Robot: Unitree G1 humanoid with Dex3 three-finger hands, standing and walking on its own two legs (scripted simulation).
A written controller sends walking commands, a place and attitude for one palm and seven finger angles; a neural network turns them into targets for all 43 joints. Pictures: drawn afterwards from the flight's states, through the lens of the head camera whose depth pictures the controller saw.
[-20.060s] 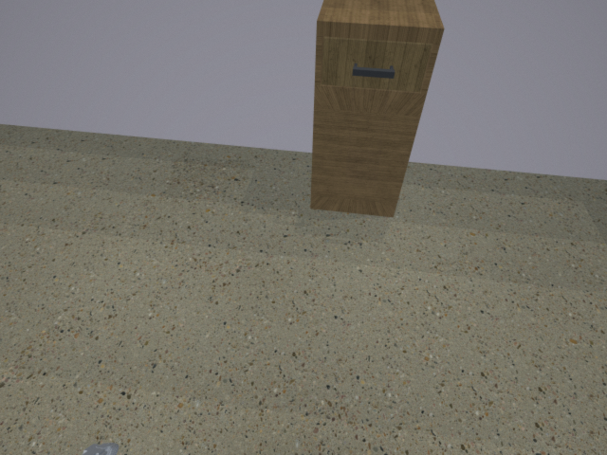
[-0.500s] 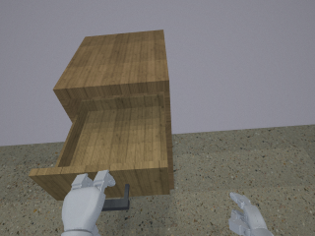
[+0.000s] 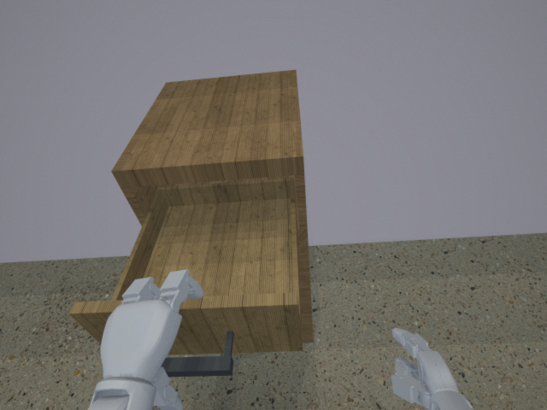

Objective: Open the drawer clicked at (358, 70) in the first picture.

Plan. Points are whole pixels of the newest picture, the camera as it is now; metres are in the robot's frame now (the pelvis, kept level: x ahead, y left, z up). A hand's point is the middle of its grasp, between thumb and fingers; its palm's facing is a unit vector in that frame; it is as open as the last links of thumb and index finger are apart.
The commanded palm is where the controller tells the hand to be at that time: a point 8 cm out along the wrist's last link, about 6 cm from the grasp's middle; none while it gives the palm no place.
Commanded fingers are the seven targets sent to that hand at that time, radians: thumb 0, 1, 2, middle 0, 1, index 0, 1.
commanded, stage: lift the hand off the handle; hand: left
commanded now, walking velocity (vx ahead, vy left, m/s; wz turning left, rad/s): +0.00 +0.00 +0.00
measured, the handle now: (190, 353) +0.21 +0.18 -0.04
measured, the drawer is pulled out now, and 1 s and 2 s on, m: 0.30 0.30 0.30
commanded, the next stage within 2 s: draw the hand back to the body in 0.30 s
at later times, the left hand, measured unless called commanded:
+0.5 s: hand (156, 329) +0.19 +0.18 +0.10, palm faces +0.09 -0.21 -0.97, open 13.9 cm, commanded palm +0.15 +0.18 +0.17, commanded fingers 0.00 -0.50 0.30 -0.30 -1.20 -0.30 -1.20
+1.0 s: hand (107, 325) +0.18 +0.23 +0.12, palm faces +0.11 -0.15 -0.98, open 13.9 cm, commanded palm +0.14 +0.23 +0.18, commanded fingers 0.00 -0.47 0.31 -0.30 -1.18 -0.30 -1.18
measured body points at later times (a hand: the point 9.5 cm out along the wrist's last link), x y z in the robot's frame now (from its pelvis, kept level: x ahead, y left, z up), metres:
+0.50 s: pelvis +0.01 +0.00 +0.01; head -0.02 -0.05 +0.46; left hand +0.18 +0.19 +0.15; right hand +0.25 -0.19 -0.06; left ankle +0.03 +0.11 -0.72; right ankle -0.03 -0.08 -0.72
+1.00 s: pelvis +0.00 +0.01 +0.02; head -0.02 -0.04 +0.46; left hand +0.17 +0.24 +0.17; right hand +0.24 -0.18 -0.06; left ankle +0.03 +0.11 -0.72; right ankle -0.03 -0.08 -0.72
